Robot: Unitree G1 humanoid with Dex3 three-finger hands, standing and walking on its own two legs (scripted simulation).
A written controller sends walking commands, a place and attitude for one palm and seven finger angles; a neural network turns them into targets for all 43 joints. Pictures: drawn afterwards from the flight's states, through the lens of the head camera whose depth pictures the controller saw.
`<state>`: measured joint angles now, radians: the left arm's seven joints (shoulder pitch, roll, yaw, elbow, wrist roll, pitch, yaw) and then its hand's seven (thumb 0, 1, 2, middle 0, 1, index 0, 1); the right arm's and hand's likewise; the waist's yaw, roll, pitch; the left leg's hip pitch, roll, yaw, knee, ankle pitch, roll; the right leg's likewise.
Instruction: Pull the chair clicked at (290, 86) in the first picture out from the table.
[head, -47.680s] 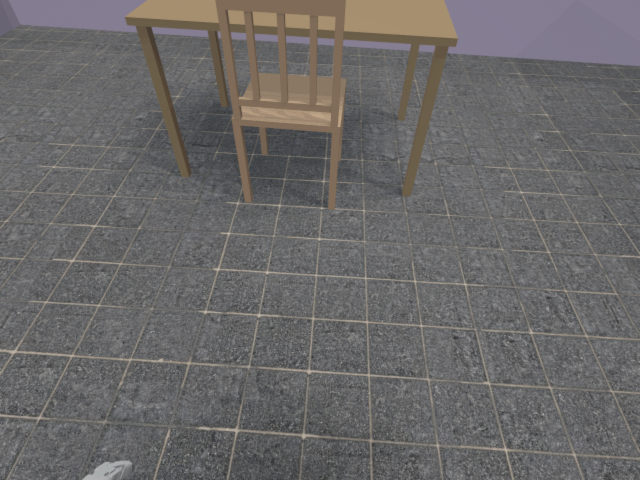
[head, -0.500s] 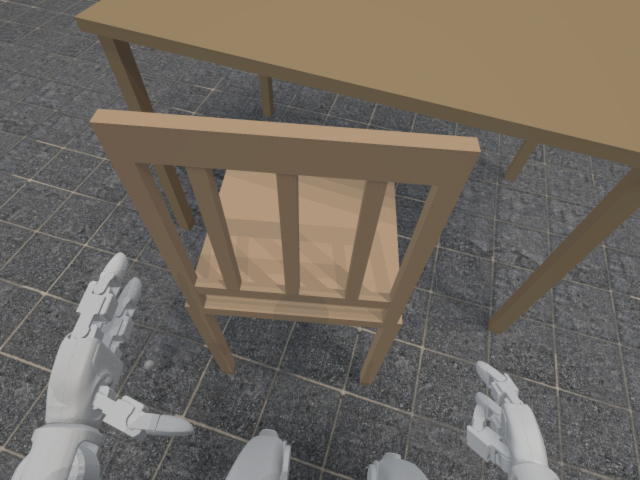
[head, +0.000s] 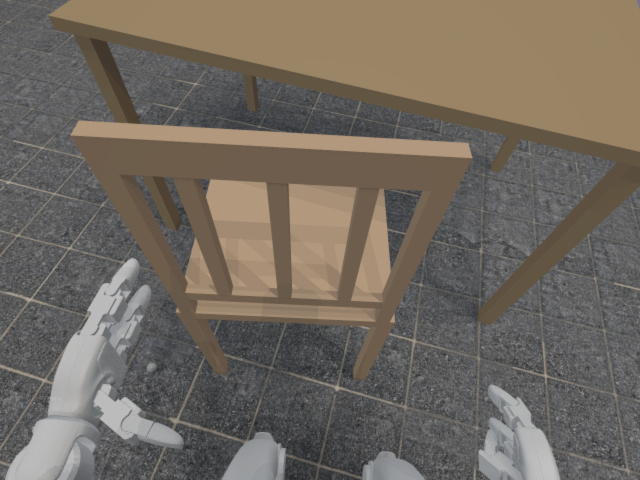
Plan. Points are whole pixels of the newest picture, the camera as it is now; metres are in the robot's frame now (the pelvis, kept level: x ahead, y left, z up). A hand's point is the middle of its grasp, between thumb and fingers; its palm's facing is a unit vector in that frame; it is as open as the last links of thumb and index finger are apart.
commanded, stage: raise the hand toward the chair's back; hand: left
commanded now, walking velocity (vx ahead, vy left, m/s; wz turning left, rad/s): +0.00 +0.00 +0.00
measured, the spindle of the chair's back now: (282, 247) +0.43 +0.08 -0.02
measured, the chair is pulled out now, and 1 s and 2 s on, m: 0.22 0.22 0.22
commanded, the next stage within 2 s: aim the fingers beside a spindle in 0.28 s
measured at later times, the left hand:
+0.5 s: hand (157, 361) +0.24 +0.19 +0.03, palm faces +0.01 -1.00 -0.05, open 16.9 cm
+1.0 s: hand (183, 349) +0.26 +0.17 +0.02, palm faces -0.02 -1.00 -0.04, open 16.9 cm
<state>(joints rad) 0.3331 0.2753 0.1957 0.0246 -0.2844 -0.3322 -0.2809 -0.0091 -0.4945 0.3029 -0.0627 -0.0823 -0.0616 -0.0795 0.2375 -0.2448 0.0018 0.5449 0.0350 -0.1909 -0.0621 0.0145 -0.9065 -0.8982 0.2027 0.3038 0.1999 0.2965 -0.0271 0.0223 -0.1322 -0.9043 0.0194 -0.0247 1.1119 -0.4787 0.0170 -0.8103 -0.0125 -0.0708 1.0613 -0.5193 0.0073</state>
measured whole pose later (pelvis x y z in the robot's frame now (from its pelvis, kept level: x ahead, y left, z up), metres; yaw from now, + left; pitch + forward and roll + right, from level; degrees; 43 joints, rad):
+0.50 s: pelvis +0.00 -0.01 -0.01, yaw +1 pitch +16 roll -2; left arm 0.26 0.27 0.22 0.12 -0.29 -0.37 -0.29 -0.01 -0.50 0.30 -0.06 -0.08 -0.06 -0.08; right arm 0.20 -0.25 0.02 0.55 0.04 -0.18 -0.05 0.01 -0.91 -0.90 0.20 0.30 0.20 0.30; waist -0.01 0.04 -0.14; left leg -0.94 0.02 -0.05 1.14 -0.49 0.00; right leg -0.84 -0.01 -0.09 1.11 -0.54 -0.01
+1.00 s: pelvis +0.00 -0.02 -0.01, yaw +0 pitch +18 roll -2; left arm 0.21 0.25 0.20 0.15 -0.28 -0.43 -0.28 -0.01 -0.50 0.30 -0.06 -0.08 -0.06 -0.08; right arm 0.21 -0.26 0.00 0.57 0.02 -0.18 -0.06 0.01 -0.91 -0.90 0.20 0.30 0.20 0.30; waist -0.03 0.02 -0.14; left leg -0.99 0.03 -0.04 1.18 -0.50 -0.01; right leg -0.90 0.00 -0.08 1.15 -0.56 -0.02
